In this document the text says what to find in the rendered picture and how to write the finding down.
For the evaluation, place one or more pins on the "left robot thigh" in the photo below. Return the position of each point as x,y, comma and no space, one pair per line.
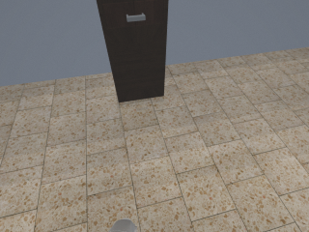
123,225

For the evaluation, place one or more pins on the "drawer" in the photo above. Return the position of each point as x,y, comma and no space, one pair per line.
115,13

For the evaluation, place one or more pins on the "cabinet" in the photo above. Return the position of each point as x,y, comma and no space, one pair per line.
137,56

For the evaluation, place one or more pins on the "handle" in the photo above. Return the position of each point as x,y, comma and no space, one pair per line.
138,17

